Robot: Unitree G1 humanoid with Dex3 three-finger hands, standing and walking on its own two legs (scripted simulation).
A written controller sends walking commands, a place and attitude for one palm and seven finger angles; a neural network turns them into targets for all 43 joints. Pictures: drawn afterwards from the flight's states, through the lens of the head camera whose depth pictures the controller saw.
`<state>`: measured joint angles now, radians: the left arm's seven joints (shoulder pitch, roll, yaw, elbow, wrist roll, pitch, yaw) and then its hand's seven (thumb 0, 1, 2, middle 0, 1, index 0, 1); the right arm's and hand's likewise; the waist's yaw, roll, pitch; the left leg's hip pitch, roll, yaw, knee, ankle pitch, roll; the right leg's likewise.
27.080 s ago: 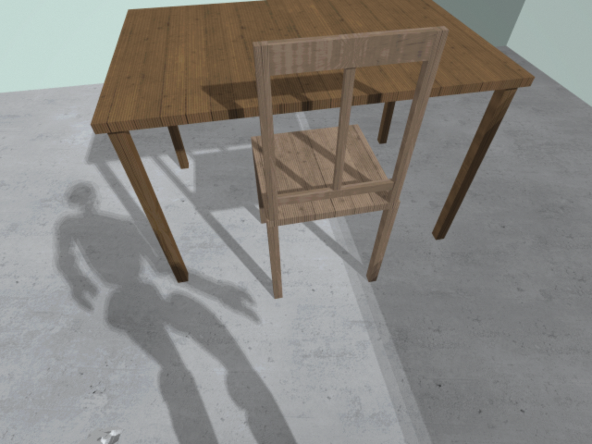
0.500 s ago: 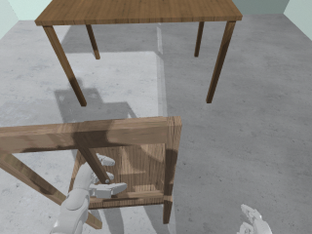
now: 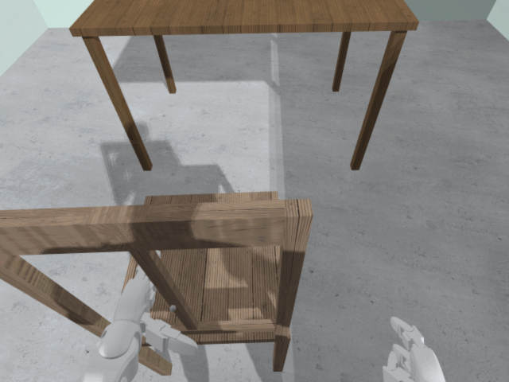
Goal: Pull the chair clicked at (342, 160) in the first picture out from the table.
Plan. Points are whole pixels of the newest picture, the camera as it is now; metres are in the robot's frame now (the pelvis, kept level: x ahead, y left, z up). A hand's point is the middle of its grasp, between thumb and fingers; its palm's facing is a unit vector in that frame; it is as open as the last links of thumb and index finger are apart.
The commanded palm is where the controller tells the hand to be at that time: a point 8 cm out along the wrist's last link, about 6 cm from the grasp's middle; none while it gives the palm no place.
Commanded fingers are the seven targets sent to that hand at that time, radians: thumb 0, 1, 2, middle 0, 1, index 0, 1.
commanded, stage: draw the fingers out of the gap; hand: left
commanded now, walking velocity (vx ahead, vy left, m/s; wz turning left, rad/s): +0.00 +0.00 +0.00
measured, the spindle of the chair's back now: (172, 296) +0.26 +0.15 -0.03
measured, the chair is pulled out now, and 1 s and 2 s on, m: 0.80 0.80 0.79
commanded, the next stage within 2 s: draw the hand back to the body in 0.80 s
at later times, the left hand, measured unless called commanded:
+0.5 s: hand (159, 357) +0.17 +0.15 -0.03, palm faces +0.01 -0.99 -0.16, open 17.5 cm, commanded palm +0.14 +0.21 -0.01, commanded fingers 0.00 -0.55 0.20 0.00 0.00 0.00 0.00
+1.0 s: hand out of the picture +0.12 +0.14 -0.02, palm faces +0.07 -0.99 -0.08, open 17.5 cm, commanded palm +0.08 +0.20 +0.01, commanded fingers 0.00 -0.55 0.20 0.00 0.00 0.00 0.00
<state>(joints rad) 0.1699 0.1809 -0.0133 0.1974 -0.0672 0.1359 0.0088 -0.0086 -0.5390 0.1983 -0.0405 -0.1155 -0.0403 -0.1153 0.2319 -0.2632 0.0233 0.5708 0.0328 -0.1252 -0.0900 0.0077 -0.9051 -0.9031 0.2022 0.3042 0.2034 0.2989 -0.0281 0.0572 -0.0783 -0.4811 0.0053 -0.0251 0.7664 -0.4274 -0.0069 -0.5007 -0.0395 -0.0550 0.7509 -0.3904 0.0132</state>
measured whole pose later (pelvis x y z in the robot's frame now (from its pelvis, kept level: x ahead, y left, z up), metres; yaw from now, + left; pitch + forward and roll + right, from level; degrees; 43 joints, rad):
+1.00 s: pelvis -0.01 +0.01 -0.03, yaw +1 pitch +10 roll -2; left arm 0.77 0.16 -0.10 -0.31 -0.08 0.07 0.02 -0.01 -0.54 0.20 0.00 0.00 -0.01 0.00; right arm 0.24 -0.20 0.01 0.48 0.04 -0.17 -0.12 0.01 -0.90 -0.90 0.20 0.30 0.20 0.30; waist 0.00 0.04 -0.15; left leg -0.64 0.00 -0.05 0.97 -0.50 0.00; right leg -0.64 -0.05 -0.07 0.92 -0.46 0.02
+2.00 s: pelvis +0.00 +0.00 +0.02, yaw +1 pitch -3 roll -1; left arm 0.60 0.35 0.22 -0.43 -0.04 0.04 0.15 0.00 0.37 0.64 -0.14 -0.19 -0.22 -0.24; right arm 0.19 -0.22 0.04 0.65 0.02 -0.18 -0.13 0.01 -0.90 -0.90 0.20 0.30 0.20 0.30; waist 0.08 0.09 0.02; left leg -0.13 0.01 -0.04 0.53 -0.33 -0.01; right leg -0.14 -0.03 -0.08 0.50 -0.30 0.01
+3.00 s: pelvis -0.04 +0.00 +0.03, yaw -1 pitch +0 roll +0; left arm 0.57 0.40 0.37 -0.50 -0.04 -0.11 0.15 0.02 0.88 0.89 -0.19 -0.29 -0.21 -0.30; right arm 0.14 -0.21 -0.01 0.60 0.02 -0.04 -0.09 0.01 -0.91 -0.90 0.20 0.30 0.20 0.30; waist 0.01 0.04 0.07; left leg -0.23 0.01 0.00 0.47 -0.24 0.00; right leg -0.26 -0.03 -0.04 0.46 -0.19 0.02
